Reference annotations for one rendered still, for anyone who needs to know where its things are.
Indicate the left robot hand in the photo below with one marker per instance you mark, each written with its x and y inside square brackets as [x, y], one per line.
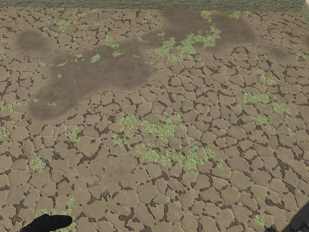
[47, 223]

